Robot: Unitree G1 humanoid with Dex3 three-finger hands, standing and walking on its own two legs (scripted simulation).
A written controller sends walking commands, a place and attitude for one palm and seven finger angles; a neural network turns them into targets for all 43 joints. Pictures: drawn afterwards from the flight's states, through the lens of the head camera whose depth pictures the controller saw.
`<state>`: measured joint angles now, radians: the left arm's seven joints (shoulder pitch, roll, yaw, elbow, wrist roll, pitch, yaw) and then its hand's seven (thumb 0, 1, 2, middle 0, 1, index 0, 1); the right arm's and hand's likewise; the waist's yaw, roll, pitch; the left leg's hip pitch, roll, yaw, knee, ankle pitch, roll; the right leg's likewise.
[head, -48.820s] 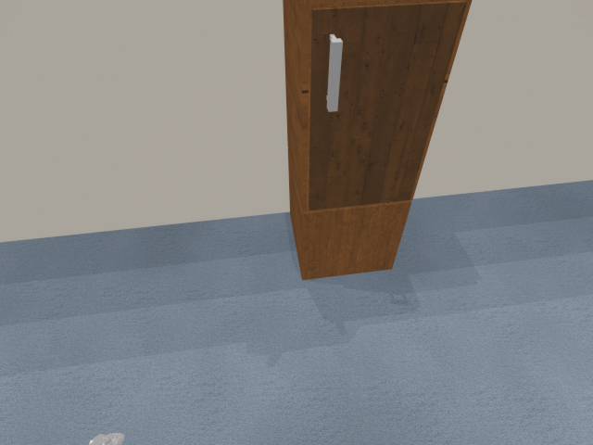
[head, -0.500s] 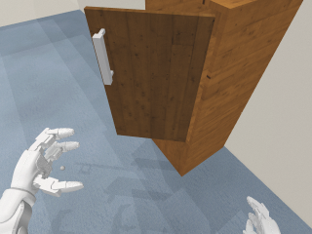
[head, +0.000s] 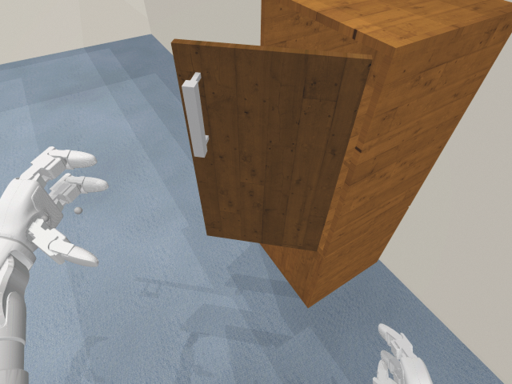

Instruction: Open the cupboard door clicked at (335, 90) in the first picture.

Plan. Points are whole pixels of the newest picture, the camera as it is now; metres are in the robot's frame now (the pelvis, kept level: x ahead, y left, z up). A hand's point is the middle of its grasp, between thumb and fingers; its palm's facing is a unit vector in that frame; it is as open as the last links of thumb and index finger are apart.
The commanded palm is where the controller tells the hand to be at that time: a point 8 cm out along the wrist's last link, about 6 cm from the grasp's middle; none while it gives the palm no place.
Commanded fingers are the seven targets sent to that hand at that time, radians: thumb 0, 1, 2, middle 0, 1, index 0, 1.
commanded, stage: raise the hand with hooked fingers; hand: left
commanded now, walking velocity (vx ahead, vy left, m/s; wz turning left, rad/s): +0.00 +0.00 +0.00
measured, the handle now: (198, 116) +0.56 +0.18 +0.12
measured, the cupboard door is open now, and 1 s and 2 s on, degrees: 48 48 48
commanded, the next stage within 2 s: move the hooked fingers beside the handle in 0.52 s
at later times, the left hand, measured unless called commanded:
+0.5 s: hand (99, 209) +0.30 +0.25 +0.15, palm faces +0.01 -1.00 -0.07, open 14.0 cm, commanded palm +0.26 +0.30 +0.15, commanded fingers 0.00 -0.50 0.30 -0.30 -1.20 -0.30 -1.20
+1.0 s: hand (122, 184) +0.34 +0.24 +0.15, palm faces -0.01 -1.00 -0.04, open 14.0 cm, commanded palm +0.32 +0.29 +0.14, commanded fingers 0.00 -0.50 0.30 -0.30 -1.20 -0.30 -1.20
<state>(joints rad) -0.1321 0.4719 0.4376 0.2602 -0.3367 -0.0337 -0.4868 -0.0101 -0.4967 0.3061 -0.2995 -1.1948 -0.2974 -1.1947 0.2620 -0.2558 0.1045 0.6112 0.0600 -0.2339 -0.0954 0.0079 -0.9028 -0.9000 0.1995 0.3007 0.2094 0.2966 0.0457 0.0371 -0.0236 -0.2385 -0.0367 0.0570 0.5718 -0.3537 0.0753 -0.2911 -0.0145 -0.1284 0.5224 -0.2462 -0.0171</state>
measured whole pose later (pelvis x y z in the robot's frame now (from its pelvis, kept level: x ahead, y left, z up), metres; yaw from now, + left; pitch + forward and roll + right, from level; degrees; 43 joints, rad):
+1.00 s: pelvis -0.01 -0.04 +0.00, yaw -1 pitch +3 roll +0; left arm -0.40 0.54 0.46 0.66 -0.30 -0.06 -0.55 -0.01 -0.50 0.30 -0.30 -1.20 -0.30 -1.20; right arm 0.26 -0.31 0.07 0.64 0.08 -0.20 -0.11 0.01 -0.90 -0.90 0.20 0.30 0.21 0.30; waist -0.01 0.04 -0.03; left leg -0.31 0.00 0.06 0.59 -0.34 0.03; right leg -0.37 0.02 -0.13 0.56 -0.25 -0.07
